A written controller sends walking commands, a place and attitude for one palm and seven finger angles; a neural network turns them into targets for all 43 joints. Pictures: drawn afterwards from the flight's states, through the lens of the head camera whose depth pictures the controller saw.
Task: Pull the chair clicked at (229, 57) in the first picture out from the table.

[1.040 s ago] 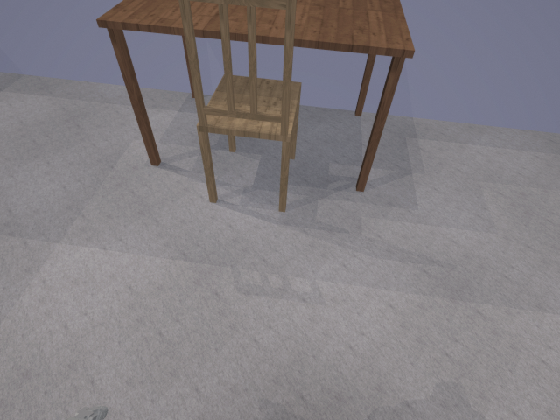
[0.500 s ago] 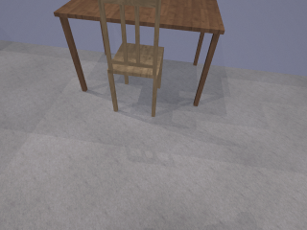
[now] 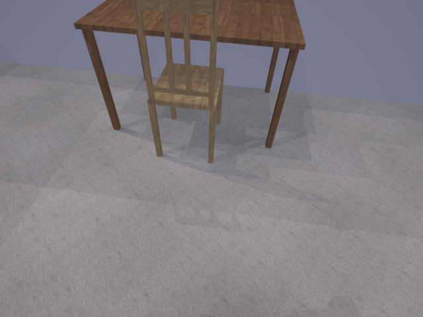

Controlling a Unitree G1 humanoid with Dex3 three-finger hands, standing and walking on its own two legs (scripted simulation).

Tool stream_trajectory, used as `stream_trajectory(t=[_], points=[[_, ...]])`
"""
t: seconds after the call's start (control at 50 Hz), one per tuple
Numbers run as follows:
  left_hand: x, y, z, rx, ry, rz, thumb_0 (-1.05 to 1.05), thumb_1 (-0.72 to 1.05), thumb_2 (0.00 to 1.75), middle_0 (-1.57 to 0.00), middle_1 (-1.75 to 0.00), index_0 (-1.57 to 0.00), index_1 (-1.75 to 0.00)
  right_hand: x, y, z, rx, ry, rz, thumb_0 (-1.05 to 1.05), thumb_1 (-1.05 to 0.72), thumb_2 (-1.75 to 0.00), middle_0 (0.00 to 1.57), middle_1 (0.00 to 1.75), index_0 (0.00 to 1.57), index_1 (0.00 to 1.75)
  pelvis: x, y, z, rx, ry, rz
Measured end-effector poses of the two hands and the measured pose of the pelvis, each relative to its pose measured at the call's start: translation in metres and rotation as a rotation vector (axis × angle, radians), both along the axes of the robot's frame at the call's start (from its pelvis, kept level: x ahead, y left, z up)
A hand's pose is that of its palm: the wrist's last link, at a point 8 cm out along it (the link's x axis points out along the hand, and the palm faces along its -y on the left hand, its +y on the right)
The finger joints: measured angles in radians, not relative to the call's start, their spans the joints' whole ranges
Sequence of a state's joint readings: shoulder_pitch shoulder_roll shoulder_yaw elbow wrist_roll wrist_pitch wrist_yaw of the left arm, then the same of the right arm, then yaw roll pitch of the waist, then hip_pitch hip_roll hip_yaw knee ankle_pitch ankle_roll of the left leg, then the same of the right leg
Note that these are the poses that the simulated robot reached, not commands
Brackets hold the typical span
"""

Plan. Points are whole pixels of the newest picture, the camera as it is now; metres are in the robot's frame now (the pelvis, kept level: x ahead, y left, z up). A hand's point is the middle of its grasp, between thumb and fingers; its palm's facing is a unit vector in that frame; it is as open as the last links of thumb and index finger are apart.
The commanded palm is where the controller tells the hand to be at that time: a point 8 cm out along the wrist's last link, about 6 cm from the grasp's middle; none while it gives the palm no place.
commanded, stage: look at it before walking up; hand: left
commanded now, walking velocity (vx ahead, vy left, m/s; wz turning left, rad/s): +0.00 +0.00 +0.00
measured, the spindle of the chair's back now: (169, 53) +1.20 +0.27 -0.06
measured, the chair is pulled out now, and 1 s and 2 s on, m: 0.00 0.00 0.00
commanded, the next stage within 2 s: walk to a spot facing it in 0.40 s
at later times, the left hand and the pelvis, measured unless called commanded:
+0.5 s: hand out of the picture +0.06 +0.24 -0.16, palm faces -0.03 -0.95 -0.32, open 7.4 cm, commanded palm none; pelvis +0.00 +0.00 +0.00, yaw +0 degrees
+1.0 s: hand out of the picture +0.06 +0.23 -0.19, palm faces +0.16 -0.98 -0.15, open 7.4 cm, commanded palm none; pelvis +0.10 +0.05 +0.00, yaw +10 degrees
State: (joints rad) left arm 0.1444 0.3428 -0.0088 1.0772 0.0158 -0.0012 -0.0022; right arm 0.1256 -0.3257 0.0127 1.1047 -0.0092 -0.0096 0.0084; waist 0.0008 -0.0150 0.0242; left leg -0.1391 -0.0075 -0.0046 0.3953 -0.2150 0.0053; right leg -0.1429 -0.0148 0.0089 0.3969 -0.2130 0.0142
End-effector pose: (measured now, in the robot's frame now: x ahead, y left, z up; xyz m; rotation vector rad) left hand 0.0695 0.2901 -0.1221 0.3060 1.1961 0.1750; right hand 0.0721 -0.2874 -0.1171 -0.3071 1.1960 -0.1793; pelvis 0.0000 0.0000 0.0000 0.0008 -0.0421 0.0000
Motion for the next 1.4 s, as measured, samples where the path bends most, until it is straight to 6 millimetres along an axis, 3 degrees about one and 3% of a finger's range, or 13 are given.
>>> stream_trajectory(t=[0.58,0.72,0.84,0.9,0.96,1.02,1.1,1.18,1.26,1.32,1.36,1.4], points=[[-0.017,-0.005,-0.004,0.000,0.050,0.017,0.01,0.91,0.90,-0.21,-0.30,-0.20,-0.30,-0.009,-0.003,-0.003,0.001,0.038,-0.002,0.01,-0.90,-0.90,0.20,0.30,0.20,0.30,0.000,-0.004,0.000,-0.001,0.009,0.003],[-0.037,-0.021,-0.023,-0.081,0.065,0.107,0.00,0.91,0.90,-0.20,-0.30,-0.20,-0.30,-0.020,0.026,-0.018,0.044,0.141,0.020,0.01,-0.90,-0.90,0.20,0.30,0.20,0.30,0.021,0.004,-0.007,-0.022,0.028,0.073],[-0.069,-0.018,-0.048,-0.159,0.170,0.219,0.00,0.91,0.90,-0.21,-0.30,-0.20,-0.30,-0.003,0.069,-0.026,0.067,0.168,0.049,0.01,-0.90,-0.90,0.20,0.30,0.20,0.30,0.050,0.032,-0.019,-0.026,0.028,0.143],[-0.067,-0.014,-0.048,-0.173,0.235,0.228,0.01,0.91,0.90,-0.20,-0.30,-0.20,-0.30,0.000,0.090,-0.026,0.082,0.170,0.020,0.01,-0.90,-0.90,0.20,0.30,0.20,0.30,0.066,0.043,-0.018,-0.016,0.032,0.141],[-0.043,-0.010,-0.041,-0.185,0.219,0.231,0.01,0.91,0.90,-0.20,-0.30,-0.20,-0.30,-0.002,0.109,-0.020,0.104,0.212,0.002,0.01,-0.90,-0.90,0.20,0.30,0.20,0.30,0.084,0.049,-0.009,-0.012,0.037,0.158],[-0.005,-0.007,-0.033,-0.190,0.159,0.240,0.01,0.91,0.90,-0.20,-0.30,-0.20,-0.30,-0.002,0.125,-0.016,0.128,0.269,-0.005,0.01,-0.90,-0.90,0.20,0.30,0.20,0.30,0.104,0.054,-0.003,-0.012,0.041,0.176],[0.053,-0.004,-0.028,-0.190,0.078,0.241,0.01,0.91,0.90,-0.20,-0.30,-0.20,-0.30,0.008,0.137,-0.016,0.154,0.330,-0.019,0.01,-0.90,-0.90,0.20,0.30,0.20,0.30,0.134,0.057,-0.001,-0.008,0.040,0.195],[0.123,-0.002,-0.026,-0.180,0.006,0.220,0.01,0.92,0.90,-0.20,-0.30,-0.20,-0.30,0.031,0.139,-0.021,0.170,0.367,-0.035,0.01,-0.90,-0.90,0.20,0.30,0.20,0.30,0.170,0.055,-0.005,0.000,0.037,0.205],[0.200,-0.005,-0.026,-0.162,-0.069,0.182,0.01,0.92,0.90,-0.20,-0.30,-0.20,-0.30,0.065,0.130,-0.032,0.173,0.398,-0.048,0.01,-0.90,-0.90,0.20,0.30,0.20,0.30,0.214,0.049,-0.015,0.004,0.034,0.213],[0.249,-0.006,-0.030,-0.136,-0.162,0.184,0.01,0.91,0.90,-0.20,-0.30,-0.20,-0.30,0.101,0.116,-0.046,0.167,0.425,-0.026,0.01,-0.90,-0.90,0.20,0.30,0.20,0.30,0.250,0.041,-0.029,0.007,0.026,0.247],[0.263,-0.006,-0.027,-0.128,-0.200,0.216,0.00,0.91,0.90,-0.20,-0.30,-0.20,-0.30,0.138,0.106,-0.050,0.155,0.412,0.014,0.01,-0.90,-0.90,0.20,0.30,0.20,0.30,0.267,0.039,-0.029,-0.005,0.011,0.273],[0.263,-0.007,-0.024,-0.124,-0.192,0.257,0.00,0.91,0.90,-0.20,-0.30,-0.20,-0.30,0.184,0.099,-0.050,0.137,0.362,0.058,0.01,-0.90,-0.90,0.20,0.30,0.20,0.30,0.284,0.039,-0.025,-0.014,0.002,0.292]])
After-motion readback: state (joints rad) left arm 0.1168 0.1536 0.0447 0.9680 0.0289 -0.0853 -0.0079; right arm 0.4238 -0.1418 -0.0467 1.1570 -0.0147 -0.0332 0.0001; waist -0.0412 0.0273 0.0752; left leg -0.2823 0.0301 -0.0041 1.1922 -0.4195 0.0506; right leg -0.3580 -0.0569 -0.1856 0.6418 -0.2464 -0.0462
